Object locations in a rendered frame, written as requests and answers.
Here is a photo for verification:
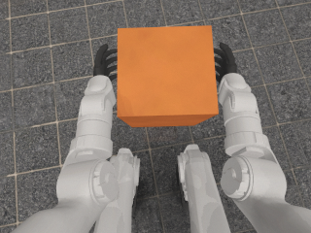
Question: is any robot right foot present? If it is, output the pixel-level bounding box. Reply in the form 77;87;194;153
176;164;190;212

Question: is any right robot upper arm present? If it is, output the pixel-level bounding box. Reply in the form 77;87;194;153
220;155;311;233

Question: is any left robot forearm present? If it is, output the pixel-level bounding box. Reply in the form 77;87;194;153
56;75;117;193

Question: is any carton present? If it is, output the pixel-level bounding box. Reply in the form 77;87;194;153
117;25;219;127

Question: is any left robot hand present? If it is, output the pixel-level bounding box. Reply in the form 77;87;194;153
93;44;118;81

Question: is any right robot forearm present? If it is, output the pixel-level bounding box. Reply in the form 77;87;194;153
218;73;287;188

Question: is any robot left thigh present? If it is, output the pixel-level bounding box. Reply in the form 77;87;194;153
93;153;140;233

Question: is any right robot hand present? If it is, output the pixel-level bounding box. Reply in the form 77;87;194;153
213;42;237;84

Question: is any left robot upper arm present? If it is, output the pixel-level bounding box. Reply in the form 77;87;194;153
11;158;120;233

